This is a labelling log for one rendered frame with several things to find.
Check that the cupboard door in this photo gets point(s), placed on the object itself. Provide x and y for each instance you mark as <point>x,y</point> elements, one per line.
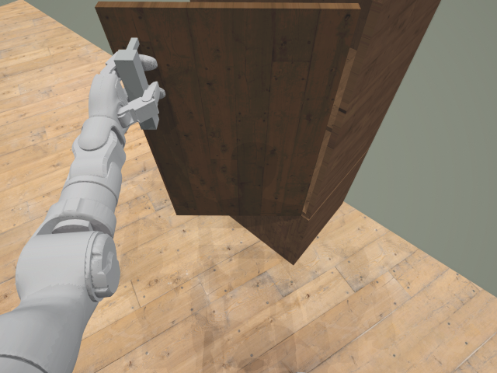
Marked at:
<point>249,89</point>

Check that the left robot hand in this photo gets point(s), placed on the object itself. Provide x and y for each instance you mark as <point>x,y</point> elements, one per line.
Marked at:
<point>107,98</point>

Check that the handle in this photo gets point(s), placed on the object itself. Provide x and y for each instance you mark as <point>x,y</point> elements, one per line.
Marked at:
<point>128,64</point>

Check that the robot left forearm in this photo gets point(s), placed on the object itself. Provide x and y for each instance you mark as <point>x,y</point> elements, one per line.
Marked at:
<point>91,191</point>

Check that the left robot upper arm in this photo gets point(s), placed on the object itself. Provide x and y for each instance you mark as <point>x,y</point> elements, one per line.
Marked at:
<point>62,278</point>

